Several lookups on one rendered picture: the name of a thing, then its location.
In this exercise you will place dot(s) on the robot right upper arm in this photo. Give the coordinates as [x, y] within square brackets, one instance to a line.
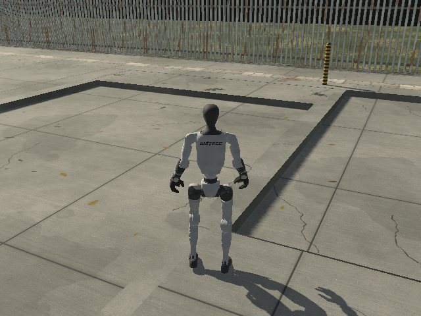
[234, 148]

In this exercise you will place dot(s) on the robot right shin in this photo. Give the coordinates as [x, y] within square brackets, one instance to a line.
[226, 242]

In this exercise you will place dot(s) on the left robot hand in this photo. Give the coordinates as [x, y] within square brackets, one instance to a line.
[173, 184]

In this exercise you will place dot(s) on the left robot forearm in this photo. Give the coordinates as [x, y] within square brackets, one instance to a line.
[178, 172]

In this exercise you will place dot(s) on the robot left upper arm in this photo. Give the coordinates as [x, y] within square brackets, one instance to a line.
[186, 149]

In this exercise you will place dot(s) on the right robot hand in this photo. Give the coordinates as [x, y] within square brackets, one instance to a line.
[245, 181]

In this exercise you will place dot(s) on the right robot forearm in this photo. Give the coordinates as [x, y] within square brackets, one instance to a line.
[242, 171]

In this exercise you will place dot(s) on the robot torso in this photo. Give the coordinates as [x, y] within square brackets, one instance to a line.
[210, 159]

